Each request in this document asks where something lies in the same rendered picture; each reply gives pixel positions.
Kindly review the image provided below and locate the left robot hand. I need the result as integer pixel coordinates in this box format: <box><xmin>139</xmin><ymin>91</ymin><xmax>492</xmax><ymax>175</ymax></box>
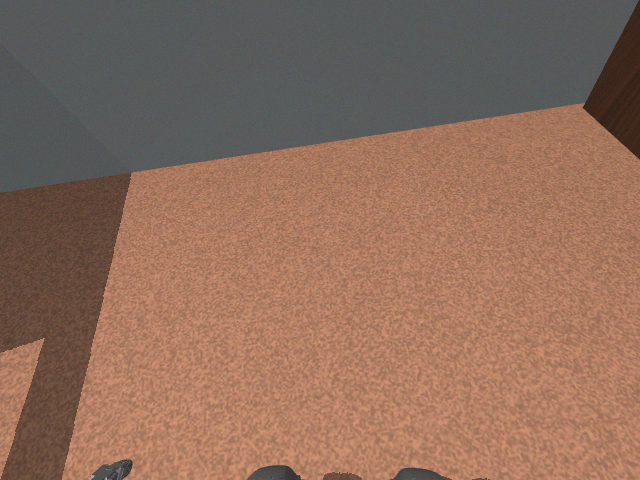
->
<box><xmin>90</xmin><ymin>459</ymin><xmax>133</xmax><ymax>480</ymax></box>

